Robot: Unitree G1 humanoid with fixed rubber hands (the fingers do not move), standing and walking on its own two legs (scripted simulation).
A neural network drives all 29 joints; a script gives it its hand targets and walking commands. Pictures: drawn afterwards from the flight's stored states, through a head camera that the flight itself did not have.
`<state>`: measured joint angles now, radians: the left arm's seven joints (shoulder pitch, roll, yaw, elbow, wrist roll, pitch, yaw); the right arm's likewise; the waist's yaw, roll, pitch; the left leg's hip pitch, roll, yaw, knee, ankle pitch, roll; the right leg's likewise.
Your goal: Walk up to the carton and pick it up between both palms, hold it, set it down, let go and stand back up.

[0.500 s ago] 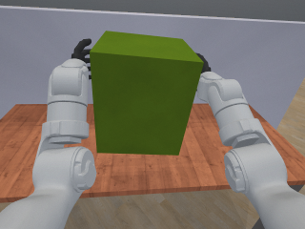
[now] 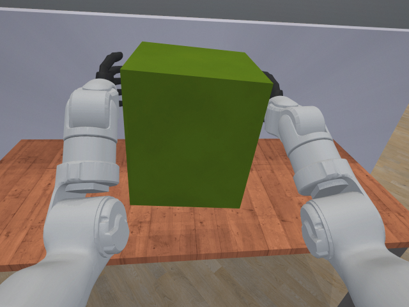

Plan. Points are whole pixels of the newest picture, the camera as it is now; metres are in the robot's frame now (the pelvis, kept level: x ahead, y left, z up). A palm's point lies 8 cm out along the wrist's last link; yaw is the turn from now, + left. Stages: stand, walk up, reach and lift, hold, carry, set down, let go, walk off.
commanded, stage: hold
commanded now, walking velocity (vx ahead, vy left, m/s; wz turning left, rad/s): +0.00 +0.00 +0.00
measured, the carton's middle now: (190, 124) +0.39 +0.00 +0.25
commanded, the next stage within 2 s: none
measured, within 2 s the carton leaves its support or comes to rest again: neither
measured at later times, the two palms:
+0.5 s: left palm (106, 91) +0.38 +0.15 +0.32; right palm (272, 107) +0.36 -0.15 +0.30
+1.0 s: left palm (105, 91) +0.37 +0.15 +0.32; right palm (272, 108) +0.36 -0.15 +0.30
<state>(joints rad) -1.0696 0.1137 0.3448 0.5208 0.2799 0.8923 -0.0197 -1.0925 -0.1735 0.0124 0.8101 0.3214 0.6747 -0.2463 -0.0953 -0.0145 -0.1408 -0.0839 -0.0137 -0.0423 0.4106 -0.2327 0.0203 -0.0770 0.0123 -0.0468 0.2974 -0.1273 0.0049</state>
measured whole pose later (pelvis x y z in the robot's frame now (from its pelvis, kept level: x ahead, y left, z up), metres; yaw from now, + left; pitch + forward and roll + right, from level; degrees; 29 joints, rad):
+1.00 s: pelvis +0.00 +0.00 +0.00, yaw +0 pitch -5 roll -2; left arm -1.07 0.12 0.34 0.52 0.28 0.89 -0.02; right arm -1.09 -0.17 0.02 0.81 0.32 0.68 -0.25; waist -0.10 -0.01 -0.14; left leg -0.08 -0.01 -0.04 0.41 -0.23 0.02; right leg -0.08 0.01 -0.05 0.30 -0.13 0.00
